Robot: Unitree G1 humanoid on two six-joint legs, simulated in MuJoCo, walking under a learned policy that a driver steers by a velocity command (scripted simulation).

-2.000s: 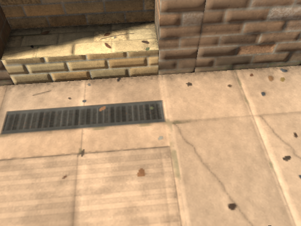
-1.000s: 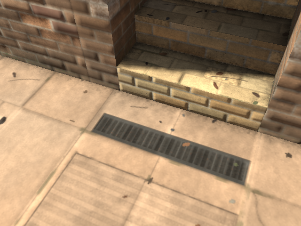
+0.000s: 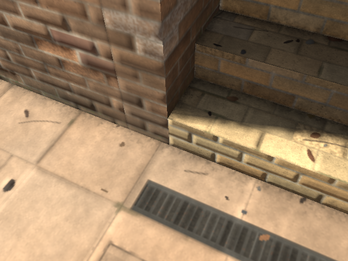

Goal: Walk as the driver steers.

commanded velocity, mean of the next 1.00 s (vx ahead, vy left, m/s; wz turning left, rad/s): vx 0.43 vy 0.00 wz -0.55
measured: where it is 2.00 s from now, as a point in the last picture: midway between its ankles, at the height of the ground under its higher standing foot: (246, 234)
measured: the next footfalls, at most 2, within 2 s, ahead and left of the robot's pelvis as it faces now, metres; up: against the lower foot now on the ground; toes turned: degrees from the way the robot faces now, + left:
left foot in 0.26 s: +0.13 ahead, +0.15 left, +0.00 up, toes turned -13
right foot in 0.74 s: +0.34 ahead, -0.16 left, +0.00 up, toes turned -30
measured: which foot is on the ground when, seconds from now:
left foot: up 0.00-0.24, down 0.26-0.74, up 0.76-1.00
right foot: down 0.00-0.26, up 0.28-0.72, down 0.74-1.00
